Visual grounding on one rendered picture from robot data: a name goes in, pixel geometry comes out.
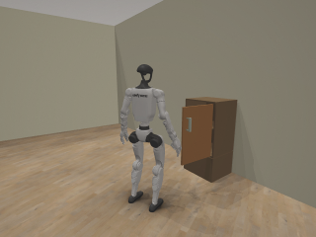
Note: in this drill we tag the handle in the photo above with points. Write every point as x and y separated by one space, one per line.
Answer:
189 125

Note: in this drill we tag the robot left hand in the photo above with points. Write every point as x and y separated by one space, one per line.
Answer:
125 135

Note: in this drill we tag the robot right hand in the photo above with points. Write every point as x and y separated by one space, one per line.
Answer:
176 145

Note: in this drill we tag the right robot upper arm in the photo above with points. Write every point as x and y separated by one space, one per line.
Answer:
160 99

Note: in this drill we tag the right robot forearm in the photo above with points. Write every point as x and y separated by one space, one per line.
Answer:
171 132

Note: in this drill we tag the left robot thigh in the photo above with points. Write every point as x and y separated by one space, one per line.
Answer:
138 149

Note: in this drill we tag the robot head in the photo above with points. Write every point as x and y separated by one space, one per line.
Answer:
144 69

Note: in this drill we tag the left robot upper arm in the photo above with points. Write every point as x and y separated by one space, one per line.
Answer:
126 102

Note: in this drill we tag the left robot forearm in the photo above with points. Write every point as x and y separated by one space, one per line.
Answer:
123 122

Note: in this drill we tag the cupboard door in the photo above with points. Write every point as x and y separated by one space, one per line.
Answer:
196 144

